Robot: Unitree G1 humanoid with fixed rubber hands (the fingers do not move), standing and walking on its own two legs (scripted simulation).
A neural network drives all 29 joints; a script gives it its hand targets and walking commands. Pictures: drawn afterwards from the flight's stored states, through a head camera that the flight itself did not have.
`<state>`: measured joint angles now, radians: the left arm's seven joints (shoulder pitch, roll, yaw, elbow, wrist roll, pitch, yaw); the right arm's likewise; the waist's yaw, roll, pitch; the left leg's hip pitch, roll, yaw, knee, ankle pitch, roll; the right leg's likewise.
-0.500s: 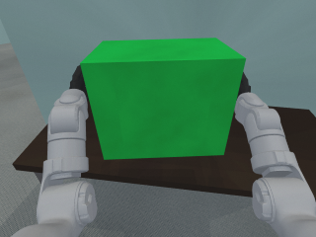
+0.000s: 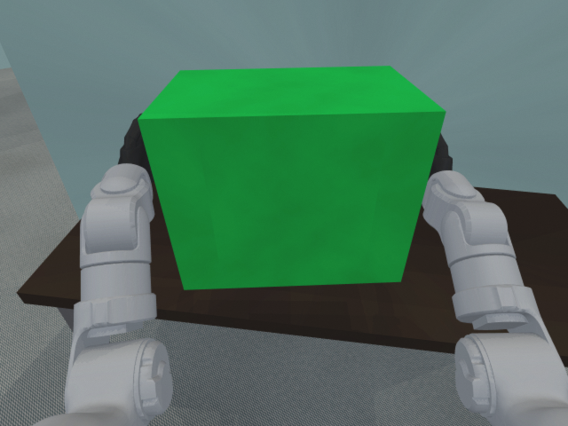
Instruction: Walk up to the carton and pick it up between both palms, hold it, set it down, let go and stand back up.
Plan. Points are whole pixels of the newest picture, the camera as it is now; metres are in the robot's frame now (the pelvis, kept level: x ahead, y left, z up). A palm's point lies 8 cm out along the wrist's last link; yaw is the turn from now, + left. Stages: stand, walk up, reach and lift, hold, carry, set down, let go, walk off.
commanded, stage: hold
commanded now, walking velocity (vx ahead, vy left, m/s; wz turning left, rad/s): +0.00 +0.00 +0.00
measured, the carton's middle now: (289, 175) +0.38 -0.01 +0.21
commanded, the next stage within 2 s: set down in 0.32 s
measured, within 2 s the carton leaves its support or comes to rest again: neither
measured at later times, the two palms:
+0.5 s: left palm (149, 175) +0.36 +0.17 +0.23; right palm (448, 196) +0.33 -0.22 +0.21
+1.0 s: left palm (167, 195) +0.39 +0.16 +0.17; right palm (431, 222) +0.35 -0.22 +0.15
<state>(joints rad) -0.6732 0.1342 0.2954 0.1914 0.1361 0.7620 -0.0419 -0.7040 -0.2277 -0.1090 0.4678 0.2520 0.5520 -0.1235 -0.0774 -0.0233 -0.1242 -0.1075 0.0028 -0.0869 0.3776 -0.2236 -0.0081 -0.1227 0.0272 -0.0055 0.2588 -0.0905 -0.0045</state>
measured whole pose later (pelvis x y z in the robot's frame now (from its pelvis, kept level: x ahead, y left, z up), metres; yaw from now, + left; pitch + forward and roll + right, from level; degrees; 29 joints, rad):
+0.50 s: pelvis -0.01 +0.01 +0.00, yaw +0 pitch -4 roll -1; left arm -0.64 0.06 0.32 0.17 0.18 0.68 -0.06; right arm -0.61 -0.19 -0.17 0.41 0.19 0.46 -0.08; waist -0.10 -0.04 -0.10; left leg -0.07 -0.01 -0.07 0.35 -0.21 0.01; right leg -0.10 0.01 0.01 0.27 -0.09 0.01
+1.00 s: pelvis +0.02 +0.01 +0.00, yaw +2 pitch -5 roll -1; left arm -0.53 0.06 0.23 0.22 0.15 0.42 -0.04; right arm -0.43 -0.16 -0.17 0.45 0.13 0.09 -0.07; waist -0.11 -0.04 0.01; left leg -0.03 -0.01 -0.10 0.35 -0.24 0.00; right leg -0.04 0.01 -0.04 0.27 -0.14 0.01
